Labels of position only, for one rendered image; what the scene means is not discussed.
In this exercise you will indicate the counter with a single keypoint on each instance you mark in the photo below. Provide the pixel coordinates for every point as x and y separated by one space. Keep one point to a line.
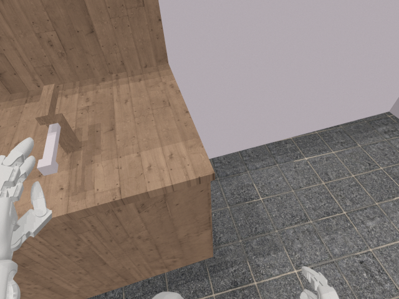
131 198

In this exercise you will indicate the robot left hand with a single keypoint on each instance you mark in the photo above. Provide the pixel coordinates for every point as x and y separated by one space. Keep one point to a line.
14 170

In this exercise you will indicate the robot left forearm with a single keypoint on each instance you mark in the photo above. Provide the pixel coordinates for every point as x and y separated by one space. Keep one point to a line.
9 289

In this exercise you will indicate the tap lever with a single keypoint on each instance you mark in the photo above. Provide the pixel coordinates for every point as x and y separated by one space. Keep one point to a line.
48 165

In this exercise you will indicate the robot right hand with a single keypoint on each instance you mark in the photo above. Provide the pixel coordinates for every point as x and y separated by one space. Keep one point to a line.
319 284

